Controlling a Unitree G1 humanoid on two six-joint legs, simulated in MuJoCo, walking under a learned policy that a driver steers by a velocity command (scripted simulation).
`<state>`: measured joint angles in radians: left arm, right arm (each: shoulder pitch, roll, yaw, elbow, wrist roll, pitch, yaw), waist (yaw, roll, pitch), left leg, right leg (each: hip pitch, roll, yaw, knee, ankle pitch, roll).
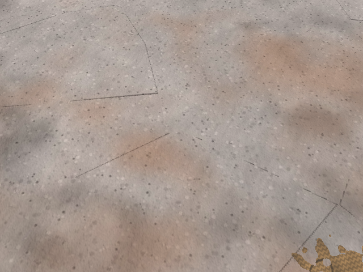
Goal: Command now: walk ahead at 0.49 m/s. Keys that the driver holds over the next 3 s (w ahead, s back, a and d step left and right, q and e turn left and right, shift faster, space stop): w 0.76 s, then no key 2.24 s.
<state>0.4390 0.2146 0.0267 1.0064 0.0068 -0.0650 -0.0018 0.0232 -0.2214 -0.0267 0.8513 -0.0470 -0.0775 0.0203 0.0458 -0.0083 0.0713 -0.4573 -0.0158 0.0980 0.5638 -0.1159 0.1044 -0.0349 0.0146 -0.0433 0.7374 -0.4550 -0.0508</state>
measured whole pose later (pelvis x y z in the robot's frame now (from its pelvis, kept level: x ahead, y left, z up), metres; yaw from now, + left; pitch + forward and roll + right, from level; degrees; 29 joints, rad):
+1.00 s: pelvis +0.53 -0.03 +0.01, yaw +0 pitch +0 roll -2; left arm 0.41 0.16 0.02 1.06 0.02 -0.08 0.02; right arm 0.07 -0.18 -0.02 0.94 -0.03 -0.06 0.00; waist 0.06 0.03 0.07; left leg -0.46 0.01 0.07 0.53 -0.03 0.07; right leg 0.03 0.07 -0.09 0.34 -0.36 -0.06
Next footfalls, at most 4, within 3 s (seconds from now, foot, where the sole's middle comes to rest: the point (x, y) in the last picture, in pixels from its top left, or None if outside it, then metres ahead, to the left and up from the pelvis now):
0.52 right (223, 271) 0.45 -0.11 -0.76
1.02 left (180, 204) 0.70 0.05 -0.76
1.36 right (232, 225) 0.62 -0.15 -0.76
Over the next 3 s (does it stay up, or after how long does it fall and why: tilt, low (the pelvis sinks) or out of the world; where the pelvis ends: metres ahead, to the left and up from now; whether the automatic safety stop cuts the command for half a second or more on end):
stays up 0.64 -0.06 0.02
